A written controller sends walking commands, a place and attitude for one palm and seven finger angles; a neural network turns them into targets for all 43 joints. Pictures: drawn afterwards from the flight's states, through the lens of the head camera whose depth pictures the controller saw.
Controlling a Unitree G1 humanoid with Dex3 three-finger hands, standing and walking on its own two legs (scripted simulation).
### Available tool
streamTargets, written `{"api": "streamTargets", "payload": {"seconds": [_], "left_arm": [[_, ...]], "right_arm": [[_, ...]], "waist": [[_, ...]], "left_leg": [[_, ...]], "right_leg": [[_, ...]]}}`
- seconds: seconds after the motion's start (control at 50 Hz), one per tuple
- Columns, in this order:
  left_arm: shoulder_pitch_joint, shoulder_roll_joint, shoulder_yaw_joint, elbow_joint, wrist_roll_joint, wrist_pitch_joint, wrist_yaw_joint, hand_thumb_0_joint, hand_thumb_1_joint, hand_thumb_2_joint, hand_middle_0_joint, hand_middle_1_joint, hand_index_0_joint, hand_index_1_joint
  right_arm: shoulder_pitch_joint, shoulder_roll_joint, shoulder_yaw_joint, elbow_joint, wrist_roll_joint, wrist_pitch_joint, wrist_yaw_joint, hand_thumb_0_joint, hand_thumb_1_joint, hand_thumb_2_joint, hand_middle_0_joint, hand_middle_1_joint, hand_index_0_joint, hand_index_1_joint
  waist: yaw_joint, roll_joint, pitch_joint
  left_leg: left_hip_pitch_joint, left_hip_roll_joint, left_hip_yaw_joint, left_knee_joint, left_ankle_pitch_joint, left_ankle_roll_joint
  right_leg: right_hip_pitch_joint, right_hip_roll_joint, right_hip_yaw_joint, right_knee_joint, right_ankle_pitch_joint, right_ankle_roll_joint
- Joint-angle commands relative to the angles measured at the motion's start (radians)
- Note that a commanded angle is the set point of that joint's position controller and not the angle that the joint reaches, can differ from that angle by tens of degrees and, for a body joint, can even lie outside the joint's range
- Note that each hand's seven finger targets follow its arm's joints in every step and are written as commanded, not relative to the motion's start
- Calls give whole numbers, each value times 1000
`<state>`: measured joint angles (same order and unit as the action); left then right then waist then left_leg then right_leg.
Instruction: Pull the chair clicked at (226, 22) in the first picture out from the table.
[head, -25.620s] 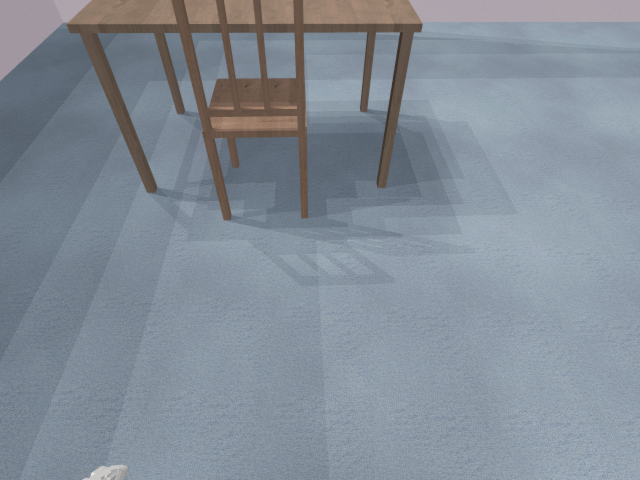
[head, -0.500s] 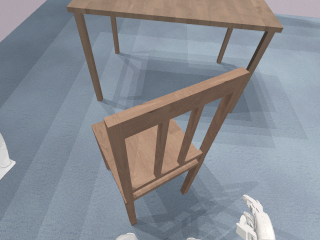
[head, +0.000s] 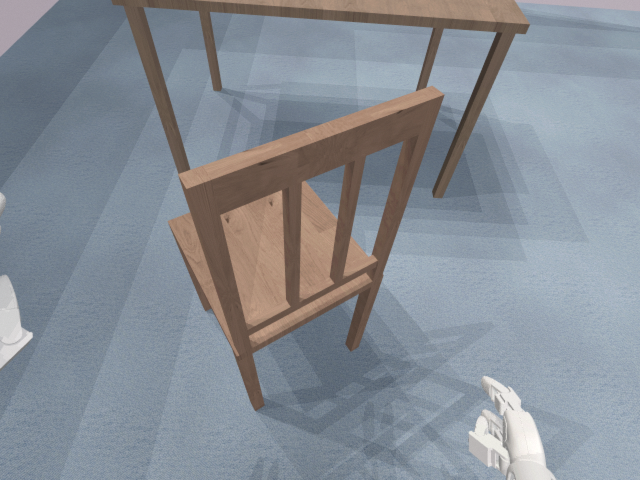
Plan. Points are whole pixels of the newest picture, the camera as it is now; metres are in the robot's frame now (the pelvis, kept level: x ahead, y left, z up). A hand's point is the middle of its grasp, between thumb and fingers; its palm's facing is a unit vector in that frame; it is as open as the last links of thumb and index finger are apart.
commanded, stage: stop stepping back and stand still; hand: left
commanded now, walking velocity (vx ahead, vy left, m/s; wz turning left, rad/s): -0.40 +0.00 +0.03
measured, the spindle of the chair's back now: (292, 252) +0.46 +0.07 -0.06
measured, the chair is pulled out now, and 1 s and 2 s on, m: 0.65 0.65 0.65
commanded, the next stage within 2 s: let the arm hang, fingers relaxed in 0.80 s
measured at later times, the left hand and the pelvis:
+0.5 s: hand out of the picture +0.05 +0.24 +0.16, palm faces +0.47 -0.79 -0.39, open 7.4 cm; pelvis -0.14 -0.03 -0.01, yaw +2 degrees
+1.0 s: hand out of the picture +0.05 +0.25 +0.03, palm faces +0.31 -0.87 -0.38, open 7.4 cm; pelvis -0.15 +0.00 -0.01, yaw +6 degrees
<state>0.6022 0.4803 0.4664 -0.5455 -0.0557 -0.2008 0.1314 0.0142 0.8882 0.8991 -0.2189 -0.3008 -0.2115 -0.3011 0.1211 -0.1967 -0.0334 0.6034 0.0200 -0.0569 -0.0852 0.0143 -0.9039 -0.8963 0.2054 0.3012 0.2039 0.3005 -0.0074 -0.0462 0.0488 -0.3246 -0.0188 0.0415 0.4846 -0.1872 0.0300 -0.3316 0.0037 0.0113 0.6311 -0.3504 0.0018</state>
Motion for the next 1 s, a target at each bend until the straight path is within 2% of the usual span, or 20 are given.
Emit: {"api": "streamTargets", "payload": {"seconds": [0.0,0.06,0.12,0.16,0.22,0.3,0.38,0.44,0.46,0.48,0.52,0.62,0.64,0.7,0.84,0.86,0.88,0.9,0.94,0.98], "left_arm": [[-10,125,91,-314,-2,-61,39,0,900,900,-200,-300,-200,-300],[3,148,126,-311,4,-54,49,0,900,900,-200,-300,-200,-300],[72,118,127,-225,-10,-27,53,0,900,900,-200,-300,-200,-300],[57,154,150,-175,-4,-27,55,0,900,900,-200,-300,-200,-300],[-52,99,60,-119,2,0,52,0,900,900,-200,-300,-200,-300],[-187,110,42,-51,22,-7,40,0,900,900,-200,-300,-200,-300],[-187,110,46,-123,40,-25,57,0,900,900,-200,-300,-200,-300],[-107,126,80,-245,56,-47,60,0,900,900,-200,-300,-200,-300],[-78,164,122,-215,45,-55,54,0,900,900,-200,-300,-200,-300],[-98,140,118,-193,50,-56,53,0,900,900,-200,-300,-200,-300],[-115,128,107,-124,54,-73,49,0,900,900,-200,-300,-200,-300],[-101,87,79,-26,35,-66,34,0,900,900,-200,-300,-200,-300],[-111,90,76,0,39,-65,31,0,900,900,-200,-300,-200,-300],[-182,96,43,32,34,-63,23,0,900,900,-200,-300,-200,-300],[-201,127,58,-210,38,-74,53,0,900,900,-200,-300,-200,-300],[-156,133,68,-227,31,-76,60,0,900,900,-200,-300,-200,-300],[-139,-244,-372,614,124,123,-90,0,900,900,-200,-300,-200,-300],[-142,-239,-347,618,99,200,-112,0,900,900,-200,-300,-200,-300],[-246,-211,-357,667,96,211,-127,0,900,900,-200,-300,-200,-300],[-309,-211,-380,790,96,203,-137,0,900,900,-200,-300,-200,-300]], "right_arm": [[-24,-121,-34,-124,-31,-103,14,0,-900,-900,200,300,200,300],[-32,-133,-40,-112,-24,-120,17,0,-900,-900,200,300,200,300],[-11,-147,-28,-147,1,-115,21,0,-900,-900,200,300,200,300],[9,-136,-24,-150,2,-107,10,0,-900,-900,200,300,200,300],[29,-133,-38,-123,2,-87,3,0,-900,-900,200,300,200,300],[4,-120,2,-108,-10,-76,-3,0,-900,-900,200,300,200,300],[18,-125,0,-122,-18,-117,-12,0,-900,-900,200,300,200,300],[58,-158,-35,-155,-15,-131,4,0,-900,-900,200,300,200,300],[76,-135,-31,-127,-13,-136,15,0,-900,-900,200,300,200,300],[53,-114,-24,-133,-12,-141,24,0,-900,-900,200,300,200,300],[39,-117,-20,-97,3,-151,28,0,-900,-900,200,300,200,300],[49,-151,-19,-92,-10,-119,9,0,-900,-900,200,300,200,300],[49,-150,-21,-86,-10,-113,11,0,-900,-900,200,300,200,300],[78,-140,-44,-76,3,-99,21,0,-900,-900,200,300,200,300],[6,-103,1,-111,-24,-109,-1,0,-900,-900,200,300,200,300],[14,-117,-6,-122,-23,-114,-11,0,-900,-900,200,300,200,300],[180,-229,-55,123,-50,-106,108,0,-900,-900,200,300,200,300],[192,-215,-55,69,-52,-24,103,0,-900,-900,200,300,200,300],[165,-201,-42,21,-75,-8,88,0,-900,-900,200,300,200,300],[131,-193,-32,33,-79,-7,78,0,-900,-900,200,300,200,300]], "waist": [[13,285,-240],[18,240,-230],[9,270,-161],[8,147,-136],[-20,-231,-57],[-41,-107,-41],[-20,-60,-57],[5,380,-131],[-25,443,-121],[-30,420,-11],[-8,190,63],[-9,205,-32],[-6,136,-43],[-17,-226,-82],[-16,60,-49],[-14,146,-55],[-92,333,-3],[-60,349,-28],[-51,129,-67],[-16,-39,-100]], "left_leg": [[215,346,-264,-111,763,121],[121,311,-229,-129,506,101],[-71,219,-175,-152,-205,54],[-135,97,-86,-41,-408,-9],[15,-10,-72,630,-212,-53],[30,26,-22,484,-216,-16],[93,9,43,-15,-300,33],[166,216,-202,-263,-212,121],[48,289,-333,-327,-450,164],[-105,304,-430,-368,-509,201],[-84,287,-334,-294,-396,173],[-146,197,-178,-145,-404,95],[-191,163,-143,-42,-385,81],[-261,0,-32,538,-301,2],[169,23,23,-4,-156,21],[204,57,-34,-101,-163,24],[149,197,-292,9,147,84],[64,294,-413,-105,122,163],[7,321,-545,-157,-11,208],[72,284,-414,-106,271,189]], "right_leg": [[-50,-23,43,196,-134,11],[33,-26,5,115,-66,9],[191,-27,-43,-115,8,13],[248,-48,-50,-283,12,-6],[-256,-366,396,-552,-411,-163],[-252,-268,94,-458,-325,-72],[-53,-224,74,-377,-338,-66],[-60,6,-139,207,-111,6],[-104,6,-102,448,-147,19],[-149,-24,-29,554,-80,9],[-177,-69,-24,369,-50,-5],[223,12,-146,-158,-26,-20],[294,-10,-93,-223,-4,-34],[187,-351,465,-507,-343,-177],[-35,-188,78,-338,-212,-118],[-22,-150,45,-241,-157,-90],[-277,-96,-78,159,38,-25],[-271,-18,-61,336,-232,3],[-285,-36,25,482,-226,5],[-243,-47,34,406,-164,14]]}}
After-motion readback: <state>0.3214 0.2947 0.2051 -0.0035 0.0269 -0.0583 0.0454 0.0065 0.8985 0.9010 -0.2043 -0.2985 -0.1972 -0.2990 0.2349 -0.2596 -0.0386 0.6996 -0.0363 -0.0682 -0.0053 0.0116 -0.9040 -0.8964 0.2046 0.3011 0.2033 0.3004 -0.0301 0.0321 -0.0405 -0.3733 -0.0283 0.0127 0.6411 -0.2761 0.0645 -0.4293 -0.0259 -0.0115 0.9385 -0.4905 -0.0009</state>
